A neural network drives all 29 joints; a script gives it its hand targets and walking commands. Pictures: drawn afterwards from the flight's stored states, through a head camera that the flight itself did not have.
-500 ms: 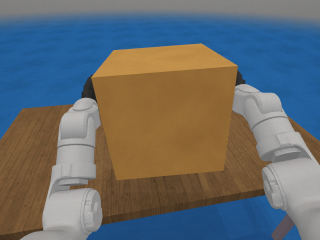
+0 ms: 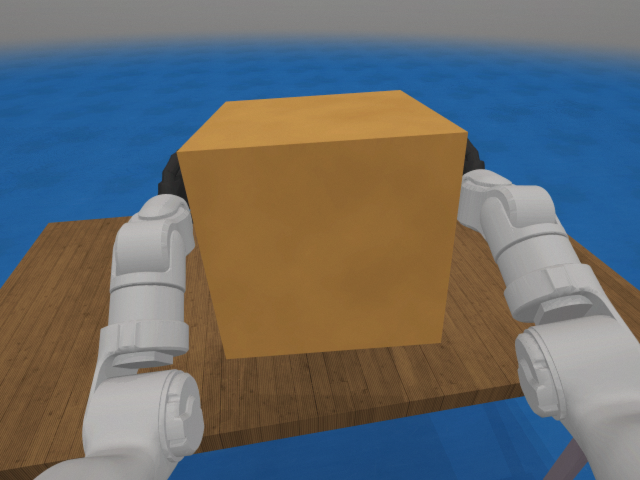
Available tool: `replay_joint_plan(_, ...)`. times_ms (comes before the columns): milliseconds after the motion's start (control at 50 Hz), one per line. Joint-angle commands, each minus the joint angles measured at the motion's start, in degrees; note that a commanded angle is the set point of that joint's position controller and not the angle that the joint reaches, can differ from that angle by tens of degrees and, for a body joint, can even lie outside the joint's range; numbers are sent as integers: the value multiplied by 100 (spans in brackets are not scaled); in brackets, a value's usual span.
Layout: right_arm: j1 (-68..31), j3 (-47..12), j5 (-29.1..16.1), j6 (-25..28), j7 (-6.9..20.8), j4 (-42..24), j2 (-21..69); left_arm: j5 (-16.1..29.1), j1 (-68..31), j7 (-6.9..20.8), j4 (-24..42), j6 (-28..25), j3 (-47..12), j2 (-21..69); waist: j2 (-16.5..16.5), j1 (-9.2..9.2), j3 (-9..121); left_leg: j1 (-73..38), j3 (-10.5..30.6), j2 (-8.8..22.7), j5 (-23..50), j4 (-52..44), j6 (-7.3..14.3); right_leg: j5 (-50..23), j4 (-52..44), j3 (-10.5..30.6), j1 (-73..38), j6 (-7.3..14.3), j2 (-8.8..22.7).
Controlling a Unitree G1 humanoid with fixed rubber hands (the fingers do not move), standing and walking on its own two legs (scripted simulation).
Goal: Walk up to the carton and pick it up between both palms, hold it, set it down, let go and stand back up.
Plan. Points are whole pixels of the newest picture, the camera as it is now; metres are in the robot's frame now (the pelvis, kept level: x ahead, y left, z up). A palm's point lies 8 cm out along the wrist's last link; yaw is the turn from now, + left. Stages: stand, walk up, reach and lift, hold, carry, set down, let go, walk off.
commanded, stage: hold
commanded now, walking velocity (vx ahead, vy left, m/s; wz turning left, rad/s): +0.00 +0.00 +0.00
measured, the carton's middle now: (322, 210) +0.41 +0.01 +0.21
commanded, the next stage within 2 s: none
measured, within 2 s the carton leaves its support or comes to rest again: neither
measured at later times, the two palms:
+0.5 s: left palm (177, 204) +0.36 +0.19 +0.24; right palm (469, 191) +0.37 -0.17 +0.26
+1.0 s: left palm (175, 200) +0.36 +0.19 +0.25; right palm (468, 187) +0.37 -0.17 +0.26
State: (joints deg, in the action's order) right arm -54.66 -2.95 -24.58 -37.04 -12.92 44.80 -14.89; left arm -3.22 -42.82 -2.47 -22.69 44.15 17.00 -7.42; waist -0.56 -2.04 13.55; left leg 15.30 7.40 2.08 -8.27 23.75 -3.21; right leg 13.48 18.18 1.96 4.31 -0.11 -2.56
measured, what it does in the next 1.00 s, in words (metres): stands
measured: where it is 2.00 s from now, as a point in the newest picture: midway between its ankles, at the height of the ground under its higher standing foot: outside the picture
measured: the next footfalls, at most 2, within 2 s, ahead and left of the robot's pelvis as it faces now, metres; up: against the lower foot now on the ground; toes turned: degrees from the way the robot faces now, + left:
none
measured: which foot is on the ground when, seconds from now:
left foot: down 0.00-1.00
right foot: down 0.00-1.00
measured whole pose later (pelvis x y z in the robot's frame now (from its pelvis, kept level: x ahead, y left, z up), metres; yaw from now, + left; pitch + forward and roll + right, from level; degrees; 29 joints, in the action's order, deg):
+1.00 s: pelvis +0.00 +0.01 +0.00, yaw -1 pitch +0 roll -2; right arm -54.0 -4.1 -24.9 -35.9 -11.9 44.6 -15.8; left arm -3.0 -43.2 -4.0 -21.9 44.1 16.0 -7.1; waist -0.9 -1.6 14.4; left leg 15.8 6.7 2.2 -8.7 24.2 -2.8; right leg 12.8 17.3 2.7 4.6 -0.5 -2.5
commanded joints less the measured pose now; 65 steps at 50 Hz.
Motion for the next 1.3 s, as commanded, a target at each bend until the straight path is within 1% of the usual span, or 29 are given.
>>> replay_joint_plan(0,-5360,-1347,-1039,417,620,-2517,4582,829,-5431,796,1284,-472,-2462,3620,-77,6,2040,-1828,-501,-475,1398,6,90,-2156,-356,-76,368,-529,-130)
replay_joint_plan(40,-5483,-1407,-1046,469,632,-2740,4619,928,-5446,772,1429,-503,-2621,3696,-39,-2,2177,-1847,-468,-462,1503,56,99,-2151,-360,-102,368,-494,-170)
replay_joint_plan(60,-5400,-1344,-1053,490,634,-2825,4541,1027,-5419,750,1559,-499,-2846,3834,-245,-132,2306,-1932,-427,-434,1623,94,23,-2239,-337,-88,377,-445,-176)
replay_joint_plan(100,-5426,-1324,-1137,532,667,-3038,4487,1246,-5651,676,2012,-545,-3075,3919,-414,-189,2580,-2017,-413,-429,1870,155,-95,-2248,-309,-147,422,-412,-236)
replay_joint_plan(140,-5370,-1290,-1093,488,732,-2777,4325,1128,-5514,620,1728,-465,-3012,3953,-501,-121,2218,-2106,-428,-387,1708,107,-118,-1780,-386,-198,702,-336,-280)
replay_joint_plan(160,-5170,-1188,-1041,446,759,-2524,4295,1075,-5502,599,1732,-458,-3014,3953,-533,-186,1989,-2100,-427,-345,1595,46,-121,-1618,-417,-203,859,-322,-268)
replay_joint_plan(180,-5252,-1261,-1053,488,800,-2637,4264,1068,-5418,582,1759,-423,-3006,4016,-563,-64,2072,-2109,-414,-313,1573,21,-107,-1480,-420,-215,854,-286,-282)
replay_joint_plan(220,-5038,-1157,-1003,425,845,-2363,4227,1133,-5573,531,1934,-440,-3083,4007,-614,-164,1934,-2089,-403,-279,1599,-14,-147,-1453,-430,-197,875,-253,-304)
replay_joint_plan(240,-5234,-1198,-1033,454,876,-2482,4255,1135,-5562,527,1828,-398,-2970,3971,-487,-27,2008,-2042,-424,-280,1454,-45,-82,-1284,-459,-201,878,-279,-288)
replay_joint_plan(300,-5585,-1315,-1123,555,877,-2994,4332,1341,-5578,467,1967,-415,-3226,4083,-505,-48,2595,-2169,-400,-305,1687,124,-50,-1586,-377,-164,804,-315,-301)
replay_joint_plan(320,-5440,-1199,-1062,490,889,-2642,4158,1248,-5593,441,1783,-406,-3118,3984,-610,-63,2324,-2132,-388,-287,1494,54,-90,-1285,-428,-158,920,-271,-288)
replay_joint_plan(360,-5464,-1170,-975,502,931,-2511,4197,1177,-5539,432,1581,-384,-3010,3947,-466,3,2287,-2031,-414,-276,1262,6,-18,-1077,-452,-162,934,-280,-278)
replay_joint_plan(460,-5416,-1222,-991,433,891,-2269,4243,1056,-5462,488,1359,-371,-2772,3828,-255,23,2137,-1950,-474,-331,1333,-28,40,-1343,-466,-95,758,-331,-254)
replay_joint_plan(480,-5503,-1349,-1053,458,882,-2441,4383,1091,-5542,497,1556,-399,-2761,3854,-167,115,2387,-1948,-498,-364,1416,10,70,-1434,-419,-101,618,-361,-266)
replay_joint_plan(500,-5431,-1134,-975,404,894,-2152,4203,1028,-5564,506,1283,-381,-2704,3771,-254,22,2083,-1883,-466,-340,1201,-62,40,-1164,-467,-105,803,-322,-254)
replay_joint_plan(520,-5602,-1267,-1025,466,909,-2423,4295,1073,-5507,500,1347,-384,-2760,3888,-223,135,2389,-1958,-480,-342,1297,-13,74,-1207,-444,-109,808,-318,-277)
replay_joint_plan(600,-5763,-1099,-947,516,902,-2582,4318,1217,-5685,457,1343,-463,-2927,3970,-306,-52,2415,-1969,-443,-335,1231,33,44,-1175,-489,-124,978,-316,-274)
replay_joint_plan(660,-5584,-1204,-991,467,873,-2342,4538,1111,-5780,483,1488,-506,-2718,3805,-11,67,2326,-1976,-499,-362,1323,4,119,-1392,-455,-129,858,-411,-271)
replay_joint_plan(720,-5643,-1201,-943,421,852,-2155,4563,933,-5668,566,1004,-451,-2359,3656,203,164,2001,-1772,-522,-399,1073,-62,217,-1314,-490,-81,728,-441,-205)
replay_joint_plan(800,-5628,-1299,-1139,485,811,-2697,4566,1215,-5706,567,1558,-515,-2815,3826,-88,-16,2594,-1937,-432,-405,1700,130,59,-1914,-389,-112,497,-406,-277)
replay_joint_plan(920,-5559,-1276,-1046,513,730,-2707,4399,1067,-5338,650,1359,-455,-2715,3875,-97,-82,2143,-1978,-481,-407,1735,103,51,-2252,-434,-118,510,-428,-246)
replay_joint_plan(960,-5313,-1295,-1103,472,726,-2588,4370,985,-5373,650,1556,-458,-2740,3846,-239,-102,2091,-2035,-460,-411,1773,102,9,-2199,-411,-107,487,-414,-222)
replay_joint_plan(1020,-5214,-1243,-1044,411,702,-2370,4318,811,-5197,748,1267,-337,-2521,3699,-104,-59,1802,-1802,-496,-413,1501,-3,49,-1913,-452,-82,417,-422,-175)
replay_joint_plan(1080,-5371,-1221,-1082,425,693,-2632,4328,1015,-5455,742,1555,-363,-2799,3788,-300,-151,2075,-1898,-460,-408,1629,67,-42,-2032,-392,-113,420,-413,-204)
replay_joint_plan(1120,-5445,-1421,-1205,460,700,-2872,4499,1078,-5503,684,1769,-394,-2869,3841,-270,-60,2217,-1986,-454,-423,1876,155,-17,-2211,-350,-130,417,-433,-236)
replay_joint_plan(1140,-5358,-1359,-1187,449,696,-2812,4407,1123,-5560,655,1878,-406,-2960,3854,-357,-152,2358,-2067,-441,-409,1847,169,-58,-2183,-335,-113,441,-434,-232)
replay_joint_plan(1180,-5484,-1307,-1129,437,755,-2663,4386,1063,-5591,623,1640,-398,-2820,3825,-323,-28,2056,-1940,-465,-406,1522,53,-16,-1684,-415,-134,711,-393,-237)
replay_joint_plan(1200,-5348,-1235,-1072,407,773,-2450,4387,1049,-5626,602,1602,-407,-2874,3882,-410,-98,1916,-1922,-455,-390,1470,29,-40,-1604,-433,-112,818,-373,-222)
replay_joint_plan(1280,-5512,-1225,-1037,466,807,-2680,4376,1098,-5564,588,1547,-418,-2888,3887,-364,-30,2142,-1954,-450,-359,1369,30,28,-1381,-457,-127,823,-322,-243)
